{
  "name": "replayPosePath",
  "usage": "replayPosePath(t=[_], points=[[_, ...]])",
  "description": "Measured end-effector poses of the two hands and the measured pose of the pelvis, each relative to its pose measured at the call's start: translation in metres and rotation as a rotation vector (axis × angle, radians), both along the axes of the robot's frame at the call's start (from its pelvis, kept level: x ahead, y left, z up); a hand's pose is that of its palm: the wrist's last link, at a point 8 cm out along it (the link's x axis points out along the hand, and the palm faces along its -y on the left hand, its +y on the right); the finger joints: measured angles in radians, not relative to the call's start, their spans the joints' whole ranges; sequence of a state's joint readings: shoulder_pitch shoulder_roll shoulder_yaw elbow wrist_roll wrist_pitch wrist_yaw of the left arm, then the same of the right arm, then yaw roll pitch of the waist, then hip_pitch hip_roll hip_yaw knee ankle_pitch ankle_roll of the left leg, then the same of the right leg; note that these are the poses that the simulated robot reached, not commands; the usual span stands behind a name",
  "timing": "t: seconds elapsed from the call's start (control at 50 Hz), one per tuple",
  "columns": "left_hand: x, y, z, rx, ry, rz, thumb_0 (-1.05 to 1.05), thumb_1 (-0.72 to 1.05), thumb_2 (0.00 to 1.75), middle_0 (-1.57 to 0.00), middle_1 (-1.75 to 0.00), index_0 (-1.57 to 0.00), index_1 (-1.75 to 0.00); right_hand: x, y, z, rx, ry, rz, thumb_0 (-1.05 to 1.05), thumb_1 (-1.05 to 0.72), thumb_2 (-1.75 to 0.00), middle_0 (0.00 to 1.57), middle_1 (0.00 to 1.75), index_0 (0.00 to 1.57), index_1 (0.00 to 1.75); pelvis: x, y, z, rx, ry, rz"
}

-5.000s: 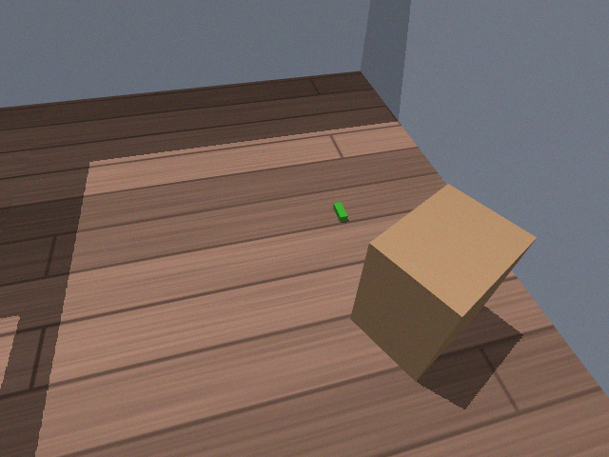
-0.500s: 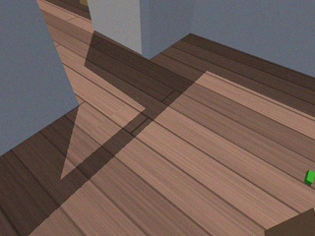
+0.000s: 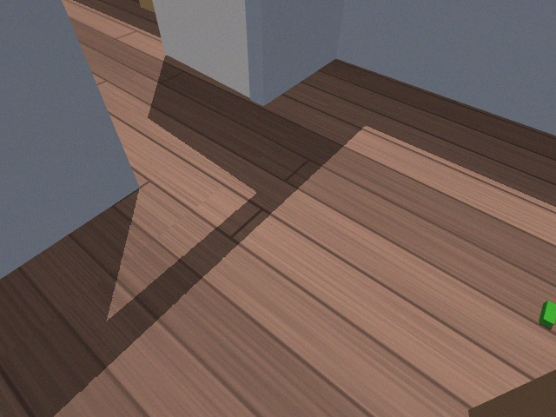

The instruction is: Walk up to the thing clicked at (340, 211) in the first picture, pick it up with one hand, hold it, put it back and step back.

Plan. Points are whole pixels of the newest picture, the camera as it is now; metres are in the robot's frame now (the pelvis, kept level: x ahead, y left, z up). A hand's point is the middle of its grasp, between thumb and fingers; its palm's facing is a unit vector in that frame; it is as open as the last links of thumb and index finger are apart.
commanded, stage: stand
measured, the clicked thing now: (548, 313) +0.63 -1.05 -0.77
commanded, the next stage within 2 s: walk up in 0.94 s
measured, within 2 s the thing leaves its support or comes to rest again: neither
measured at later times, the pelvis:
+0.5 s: pelvis +0.00 +0.00 +0.00, yaw +0 degrees
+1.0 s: pelvis +0.00 +0.00 +0.00, yaw +1 degrees
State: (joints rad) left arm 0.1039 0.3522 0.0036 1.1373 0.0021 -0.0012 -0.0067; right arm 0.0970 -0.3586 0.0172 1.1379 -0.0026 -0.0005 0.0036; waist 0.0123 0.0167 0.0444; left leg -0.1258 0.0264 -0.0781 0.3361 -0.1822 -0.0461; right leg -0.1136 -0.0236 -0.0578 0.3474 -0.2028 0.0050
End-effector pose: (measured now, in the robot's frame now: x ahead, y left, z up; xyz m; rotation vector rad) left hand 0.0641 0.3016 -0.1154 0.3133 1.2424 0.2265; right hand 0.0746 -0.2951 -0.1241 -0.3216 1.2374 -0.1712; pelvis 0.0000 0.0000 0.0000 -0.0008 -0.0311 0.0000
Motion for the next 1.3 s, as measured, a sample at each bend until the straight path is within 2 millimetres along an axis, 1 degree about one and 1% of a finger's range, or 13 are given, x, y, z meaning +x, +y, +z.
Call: replayPosePath(t=[0.2, 0.46, 0.94, 1.0, 1.04, 1.08, 1.14, 1.2, 1.24, 1.3], points=[[0.003, -0.002, 0.000, -0.002, -0.007, -0.003, 0.00, 0.90, 0.90, -0.20, -0.30, -0.20, -0.30, -0.002, -0.001, 0.000, -0.001, 0.002, -0.003, 0.00, -0.91, -0.90, 0.20, 0.30, 0.20, 0.30, 0.000, -0.001, 0.000, 0.000, -0.001, -0.001], [-0.001, -0.002, -0.001, -0.001, 0.005, -0.002, 0.00, 0.90, 0.90, -0.20, -0.30, -0.20, -0.30, -0.008, -0.002, 0.000, -0.001, 0.013, -0.006, 0.01, -0.91, -0.90, 0.20, 0.30, 0.20, 0.30, 0.000, -0.002, 0.000, 0.000, -0.002, -0.001], [-0.001, -0.001, -0.002, -0.007, 0.006, -0.008, 0.00, 0.90, 0.90, -0.20, -0.30, -0.20, -0.30, -0.011, -0.001, 0.001, -0.005, 0.018, -0.011, 0.01, -0.91, -0.90, 0.20, 0.30, 0.20, 0.30, 0.000, 0.000, 0.000, -0.001, -0.002, -0.006], [-0.001, 0.004, 0.000, -0.023, -0.038, 0.008, 0.01, 0.90, 0.90, -0.20, -0.30, -0.20, -0.30, -0.009, -0.003, 0.002, 0.006, 0.012, 0.003, 0.01, -0.91, -0.90, 0.20, 0.30, 0.20, 0.30, 0.004, 0.002, -0.001, -0.007, 0.004, 0.021], [-0.004, 0.014, 0.004, -0.018, -0.077, 0.032, 0.01, 0.90, 0.90, -0.21, -0.30, -0.20, -0.30, -0.002, -0.005, 0.006, -0.005, 0.028, 0.030, 0.01, -0.91, -0.90, 0.20, 0.30, 0.20, 0.30, 0.009, 0.006, -0.001, -0.003, 0.010, 0.045], [-0.009, 0.027, 0.009, -0.004, -0.094, 0.055, 0.00, 0.90, 0.90, -0.21, -0.30, -0.20, -0.30, 0.011, -0.005, 0.012, -0.015, 0.030, 0.053, 0.01, -0.91, -0.90, 0.20, 0.30, 0.20, 0.30, 0.015, 0.012, 0.001, 0.004, 0.011, 0.052], [-0.019, 0.052, 0.010, 0.020, -0.067, 0.080, 0.00, 0.90, 0.90, -0.21, -0.30, -0.20, -0.30, 0.041, -0.001, 0.021, -0.031, -0.008, 0.081, 0.01, -0.91, -0.90, 0.20, 0.30, 0.20, 0.30, 0.028, 0.026, 0.000, -0.001, 0.003, 0.062], [-0.023, 0.082, 0.005, 0.039, -0.025, 0.106, 0.00, 0.90, 0.90, -0.21, -0.30, -0.20, -0.30, 0.077, 0.010, 0.027, -0.052, -0.057, 0.104, 0.01, -0.91, -0.90, 0.20, 0.30, 0.20, 0.30, 0.046, 0.044, -0.006, -0.018, -0.006, 0.083], [-0.018, 0.104, -0.004, 0.045, -0.008, 0.123, 0.01, 0.90, 0.90, -0.21, -0.30, -0.20, -0.30, 0.100, 0.021, 0.030, -0.070, -0.090, 0.110, 0.01, -0.91, -0.90, 0.20, 0.30, 0.20, 0.30, 0.063, 0.059, -0.013, -0.027, -0.008, 0.092], [0.005, 0.138, -0.024, 0.057, 0.014, 0.119, 0.01, 0.90, 0.90, -0.21, -0.30, -0.20, -0.30, 0.128, 0.038, 0.027, -0.108, -0.156, 0.099, 0.01, -0.91, -0.90, 0.20, 0.30, 0.20, 0.30, 0.090, 0.083, -0.031, -0.006, -0.010, 0.086]])
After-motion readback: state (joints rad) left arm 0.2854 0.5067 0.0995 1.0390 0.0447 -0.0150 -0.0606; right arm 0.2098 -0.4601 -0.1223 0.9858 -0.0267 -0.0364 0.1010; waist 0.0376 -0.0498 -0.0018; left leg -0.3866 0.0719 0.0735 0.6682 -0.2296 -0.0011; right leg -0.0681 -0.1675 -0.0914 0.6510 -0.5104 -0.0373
